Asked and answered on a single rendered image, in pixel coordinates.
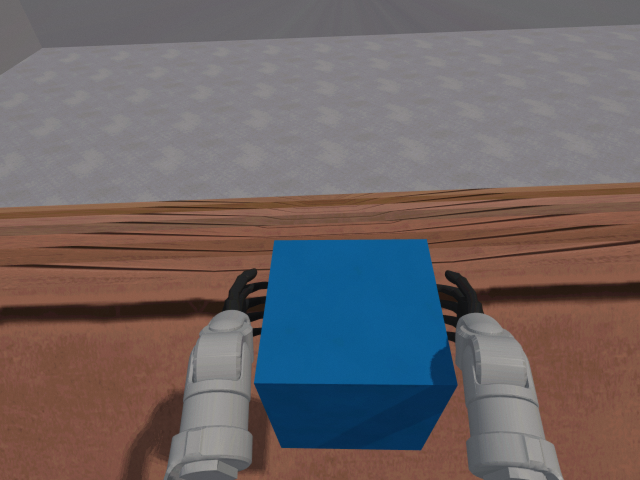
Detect carton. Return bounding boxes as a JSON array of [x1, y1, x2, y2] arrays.
[[254, 239, 458, 450]]

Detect robot right forearm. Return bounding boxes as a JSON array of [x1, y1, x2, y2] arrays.
[[455, 313, 564, 480]]

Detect left robot hand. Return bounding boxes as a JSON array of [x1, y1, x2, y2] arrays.
[[222, 268, 268, 337]]

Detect right robot hand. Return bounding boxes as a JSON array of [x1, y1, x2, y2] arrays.
[[436, 270, 484, 342]]

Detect robot left forearm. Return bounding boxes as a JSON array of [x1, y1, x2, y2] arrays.
[[163, 310, 254, 480]]

